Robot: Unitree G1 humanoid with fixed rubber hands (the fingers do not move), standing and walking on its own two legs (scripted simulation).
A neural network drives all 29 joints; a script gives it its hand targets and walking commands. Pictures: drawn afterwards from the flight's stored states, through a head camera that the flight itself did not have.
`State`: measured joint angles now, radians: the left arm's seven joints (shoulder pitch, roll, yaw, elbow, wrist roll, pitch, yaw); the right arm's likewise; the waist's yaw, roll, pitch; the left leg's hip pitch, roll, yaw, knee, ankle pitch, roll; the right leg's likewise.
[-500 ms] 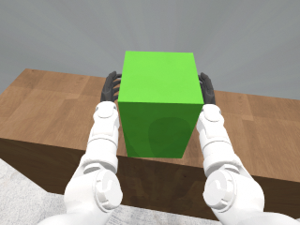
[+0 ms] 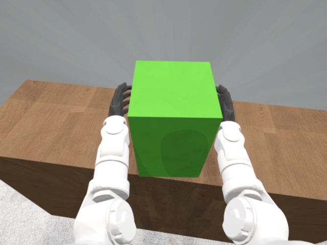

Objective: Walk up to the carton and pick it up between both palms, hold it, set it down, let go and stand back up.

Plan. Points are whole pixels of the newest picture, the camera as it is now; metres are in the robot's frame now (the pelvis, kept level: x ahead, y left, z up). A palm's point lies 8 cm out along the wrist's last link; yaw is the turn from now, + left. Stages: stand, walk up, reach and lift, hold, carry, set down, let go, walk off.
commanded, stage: reach and lift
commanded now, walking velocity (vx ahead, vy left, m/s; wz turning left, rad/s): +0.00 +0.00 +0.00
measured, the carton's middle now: (170, 125) +0.41 -0.02 +0.07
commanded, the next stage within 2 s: none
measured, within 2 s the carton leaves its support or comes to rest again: leaves its support in 0.78 s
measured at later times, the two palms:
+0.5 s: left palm (116, 116) +0.41 +0.12 +0.11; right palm (224, 118) +0.39 -0.15 +0.11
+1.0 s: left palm (112, 118) +0.38 +0.12 +0.13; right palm (226, 117) +0.37 -0.15 +0.13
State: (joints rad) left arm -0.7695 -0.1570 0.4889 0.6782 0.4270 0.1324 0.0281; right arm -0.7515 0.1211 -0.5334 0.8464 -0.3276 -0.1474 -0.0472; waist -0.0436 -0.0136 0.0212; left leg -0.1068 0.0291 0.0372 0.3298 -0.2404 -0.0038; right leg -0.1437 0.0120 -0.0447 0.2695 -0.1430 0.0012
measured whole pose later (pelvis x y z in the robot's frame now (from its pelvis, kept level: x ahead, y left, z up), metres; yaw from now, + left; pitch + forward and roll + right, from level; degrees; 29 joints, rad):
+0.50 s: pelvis +0.00 +0.00 +0.00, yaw +0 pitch +1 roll -1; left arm -0.76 -0.16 0.49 0.68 0.43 0.13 0.03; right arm -0.75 0.12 -0.54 0.86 -0.33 -0.16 -0.06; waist -0.05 -0.02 0.01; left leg -0.11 0.03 0.03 0.31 -0.23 0.00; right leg -0.14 0.01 -0.05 0.25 -0.13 0.00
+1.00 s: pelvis -0.02 +0.00 +0.00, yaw +2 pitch +2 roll -1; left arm -0.76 -0.14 0.47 0.76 0.40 0.00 0.07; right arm -0.76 0.10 -0.56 0.98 -0.36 -0.31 -0.08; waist -0.05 -0.04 -0.05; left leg -0.15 0.02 0.00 0.31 -0.19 -0.01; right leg -0.16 0.00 -0.08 0.23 -0.10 -0.01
